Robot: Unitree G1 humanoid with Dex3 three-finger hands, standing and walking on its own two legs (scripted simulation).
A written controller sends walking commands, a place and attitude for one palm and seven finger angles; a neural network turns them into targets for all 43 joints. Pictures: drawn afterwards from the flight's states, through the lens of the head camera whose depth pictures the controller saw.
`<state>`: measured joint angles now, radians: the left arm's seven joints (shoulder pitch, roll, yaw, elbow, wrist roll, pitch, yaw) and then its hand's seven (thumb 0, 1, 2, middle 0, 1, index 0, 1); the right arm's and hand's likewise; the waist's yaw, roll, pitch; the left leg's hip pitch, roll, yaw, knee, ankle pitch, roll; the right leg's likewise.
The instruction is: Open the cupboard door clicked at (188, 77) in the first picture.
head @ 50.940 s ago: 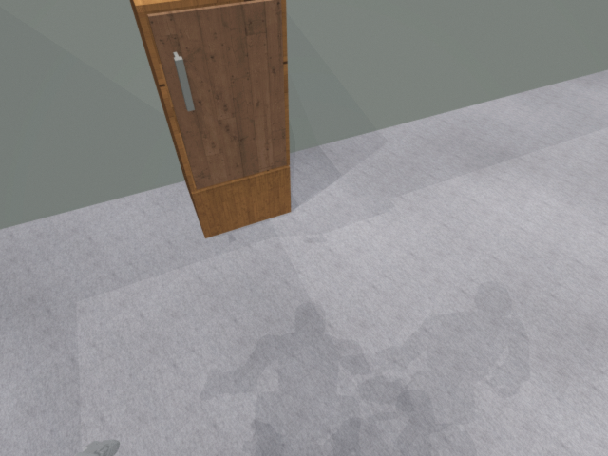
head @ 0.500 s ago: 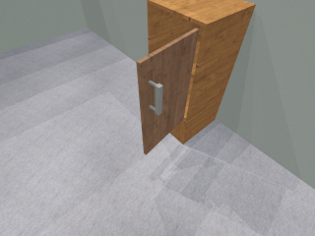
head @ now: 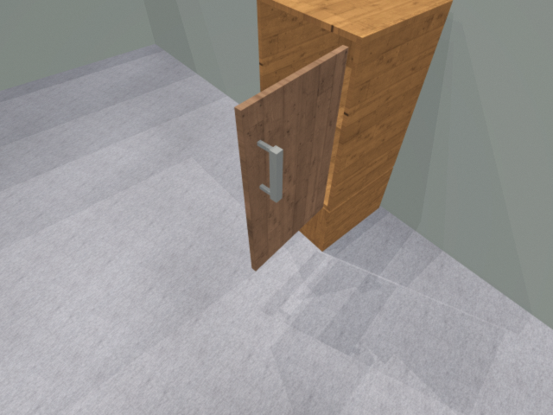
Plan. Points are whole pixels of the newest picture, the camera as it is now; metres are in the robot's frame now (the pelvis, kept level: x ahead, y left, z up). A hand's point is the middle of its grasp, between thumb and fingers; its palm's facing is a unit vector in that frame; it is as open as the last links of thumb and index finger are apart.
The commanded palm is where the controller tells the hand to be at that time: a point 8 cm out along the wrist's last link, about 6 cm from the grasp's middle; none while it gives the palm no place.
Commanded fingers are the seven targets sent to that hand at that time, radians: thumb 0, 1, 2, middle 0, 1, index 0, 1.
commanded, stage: look to check the result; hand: left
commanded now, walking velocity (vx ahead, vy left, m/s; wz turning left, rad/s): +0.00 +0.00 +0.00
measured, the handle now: (269, 171) +0.62 +0.05 -0.05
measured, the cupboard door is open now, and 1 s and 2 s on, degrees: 98 98 98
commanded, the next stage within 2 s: stand and wait in 0.08 s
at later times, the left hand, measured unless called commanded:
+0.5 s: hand out of the picture +0.01 +0.16 -0.17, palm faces +0.05 -0.98 -0.19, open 7.4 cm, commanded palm none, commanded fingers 0.00 0.90 0.90 -0.20 -0.30 -0.20 -0.30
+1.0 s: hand out of the picture +0.01 +0.15 -0.17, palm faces +0.05 -0.98 -0.19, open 7.4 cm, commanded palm none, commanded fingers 0.00 0.90 0.90 -0.20 -0.30 -0.20 -0.30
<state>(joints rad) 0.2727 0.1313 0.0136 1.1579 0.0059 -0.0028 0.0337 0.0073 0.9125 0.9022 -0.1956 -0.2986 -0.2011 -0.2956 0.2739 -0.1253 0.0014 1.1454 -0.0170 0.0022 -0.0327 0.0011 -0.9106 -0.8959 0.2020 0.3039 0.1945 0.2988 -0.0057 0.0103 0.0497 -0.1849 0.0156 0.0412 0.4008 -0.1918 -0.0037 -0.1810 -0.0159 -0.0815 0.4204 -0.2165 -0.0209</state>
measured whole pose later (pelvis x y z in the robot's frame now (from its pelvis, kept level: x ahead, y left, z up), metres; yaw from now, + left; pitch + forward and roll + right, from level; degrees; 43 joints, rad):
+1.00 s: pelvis +0.02 -0.02 +0.00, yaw +0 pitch -1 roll +0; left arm 0.27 0.14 0.01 1.16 0.00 -0.01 0.03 0.01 0.91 0.90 -0.20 -0.30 -0.20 -0.30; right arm 0.26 -0.13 0.00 1.16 -0.02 0.00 -0.04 0.00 -0.91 -0.90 0.20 0.30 0.19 0.30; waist 0.00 0.01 0.05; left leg -0.14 0.04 0.03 0.38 -0.21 -0.03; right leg -0.13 0.01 -0.09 0.39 -0.24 -0.04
